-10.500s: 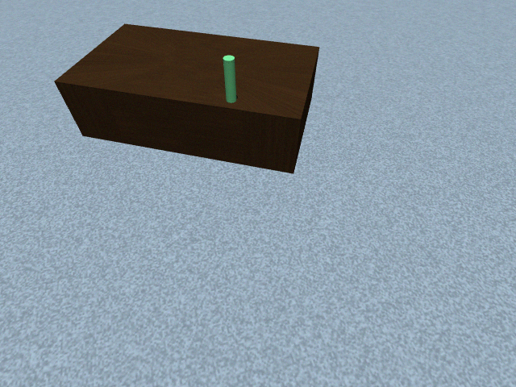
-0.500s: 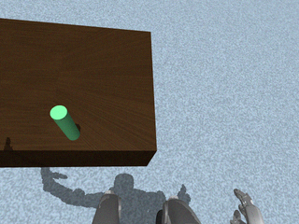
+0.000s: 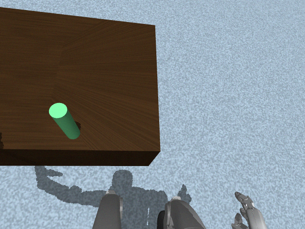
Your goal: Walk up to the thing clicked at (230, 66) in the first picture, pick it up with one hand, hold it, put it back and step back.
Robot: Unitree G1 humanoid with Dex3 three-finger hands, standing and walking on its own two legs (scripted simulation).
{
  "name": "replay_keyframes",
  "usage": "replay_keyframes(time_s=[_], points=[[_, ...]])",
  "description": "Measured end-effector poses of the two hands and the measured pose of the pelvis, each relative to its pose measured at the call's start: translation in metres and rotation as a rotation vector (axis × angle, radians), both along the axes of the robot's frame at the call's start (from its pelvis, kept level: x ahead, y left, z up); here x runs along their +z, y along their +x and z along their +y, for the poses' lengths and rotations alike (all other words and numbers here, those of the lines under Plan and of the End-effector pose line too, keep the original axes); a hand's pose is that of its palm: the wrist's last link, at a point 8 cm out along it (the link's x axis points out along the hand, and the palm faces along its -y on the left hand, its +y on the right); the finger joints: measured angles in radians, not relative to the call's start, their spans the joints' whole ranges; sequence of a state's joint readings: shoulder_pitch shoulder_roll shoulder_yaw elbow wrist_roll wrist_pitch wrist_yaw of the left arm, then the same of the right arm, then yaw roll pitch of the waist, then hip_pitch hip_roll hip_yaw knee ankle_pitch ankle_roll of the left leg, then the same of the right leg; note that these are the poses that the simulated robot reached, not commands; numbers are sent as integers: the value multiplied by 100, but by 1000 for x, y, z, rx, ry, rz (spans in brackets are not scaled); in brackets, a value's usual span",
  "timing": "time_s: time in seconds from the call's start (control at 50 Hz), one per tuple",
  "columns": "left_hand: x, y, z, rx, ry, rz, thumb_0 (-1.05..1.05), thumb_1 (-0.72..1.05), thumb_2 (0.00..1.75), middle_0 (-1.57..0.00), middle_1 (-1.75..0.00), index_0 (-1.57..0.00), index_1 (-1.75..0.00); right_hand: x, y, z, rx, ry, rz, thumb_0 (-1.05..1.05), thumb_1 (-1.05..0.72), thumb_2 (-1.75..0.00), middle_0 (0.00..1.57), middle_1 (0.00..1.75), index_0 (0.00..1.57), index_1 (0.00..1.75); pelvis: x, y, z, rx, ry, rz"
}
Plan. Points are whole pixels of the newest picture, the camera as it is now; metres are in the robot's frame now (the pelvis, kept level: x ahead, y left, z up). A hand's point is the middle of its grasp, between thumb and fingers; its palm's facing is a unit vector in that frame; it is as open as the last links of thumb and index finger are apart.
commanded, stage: go down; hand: left
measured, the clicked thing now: (66, 123) +0.44 +0.28 -0.22
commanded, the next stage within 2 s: approach in 0.80 s
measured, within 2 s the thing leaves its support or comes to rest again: neither
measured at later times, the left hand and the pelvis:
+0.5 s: hand out of the picture +0.30 +0.47 +0.02, palm faces +0.34 -0.94 -0.09, open 17.5 cm; pelvis -0.01 +0.00 -0.01, yaw +0 degrees
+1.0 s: hand out of the picture +0.31 +0.48 +0.02, palm faces +0.33 -0.94 -0.07, open 17.4 cm; pelvis -0.01 +0.00 -0.02, yaw +0 degrees
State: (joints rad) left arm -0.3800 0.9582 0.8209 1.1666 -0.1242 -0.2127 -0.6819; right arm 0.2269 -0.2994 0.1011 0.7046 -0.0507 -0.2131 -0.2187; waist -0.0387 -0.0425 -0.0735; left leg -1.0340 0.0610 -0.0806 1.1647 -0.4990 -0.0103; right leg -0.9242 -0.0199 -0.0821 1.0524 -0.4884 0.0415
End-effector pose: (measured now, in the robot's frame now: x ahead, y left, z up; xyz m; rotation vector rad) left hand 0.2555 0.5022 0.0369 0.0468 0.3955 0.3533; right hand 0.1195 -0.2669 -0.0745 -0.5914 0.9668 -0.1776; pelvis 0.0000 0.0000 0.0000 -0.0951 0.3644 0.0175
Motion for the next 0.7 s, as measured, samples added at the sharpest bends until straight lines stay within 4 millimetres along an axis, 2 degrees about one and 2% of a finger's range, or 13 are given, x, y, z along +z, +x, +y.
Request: replay_keyframes(time_s=[0.7], points=[[-5, 11, 19, -2, -1, -84, -1, -57, 12, -8, -10, -5, -13, -15, -11, 2, 33, -30, 47, 0, -89, -90, 21, 30, 21, 30, -18, -11, 2, 2, -18, 44]])
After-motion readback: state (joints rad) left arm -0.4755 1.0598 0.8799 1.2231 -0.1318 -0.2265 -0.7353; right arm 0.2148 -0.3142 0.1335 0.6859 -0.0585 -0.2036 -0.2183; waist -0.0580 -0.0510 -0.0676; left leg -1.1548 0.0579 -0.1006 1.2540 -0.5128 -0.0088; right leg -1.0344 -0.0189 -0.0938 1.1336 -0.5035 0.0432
